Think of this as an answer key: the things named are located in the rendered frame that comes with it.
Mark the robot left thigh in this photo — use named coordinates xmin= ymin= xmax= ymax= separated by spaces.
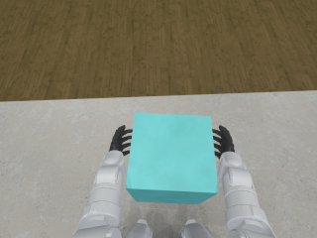
xmin=124 ymin=223 xmax=154 ymax=238

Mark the carton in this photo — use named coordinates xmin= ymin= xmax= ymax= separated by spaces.
xmin=125 ymin=113 xmax=219 ymax=205

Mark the left robot upper arm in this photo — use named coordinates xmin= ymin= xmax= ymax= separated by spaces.
xmin=72 ymin=224 xmax=122 ymax=238

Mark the robot left hand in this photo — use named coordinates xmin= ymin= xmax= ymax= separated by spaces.
xmin=109 ymin=125 xmax=133 ymax=156

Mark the robot right forearm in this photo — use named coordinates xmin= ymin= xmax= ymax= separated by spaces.
xmin=217 ymin=151 xmax=277 ymax=238

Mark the robot left shin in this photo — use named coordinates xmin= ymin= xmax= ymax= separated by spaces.
xmin=137 ymin=219 xmax=148 ymax=225

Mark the right robot upper arm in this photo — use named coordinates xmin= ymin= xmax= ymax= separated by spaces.
xmin=226 ymin=227 xmax=274 ymax=238

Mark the robot left forearm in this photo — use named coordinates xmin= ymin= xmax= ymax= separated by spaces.
xmin=71 ymin=150 xmax=126 ymax=238

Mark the robot right hand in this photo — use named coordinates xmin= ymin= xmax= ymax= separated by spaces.
xmin=212 ymin=125 xmax=235 ymax=159

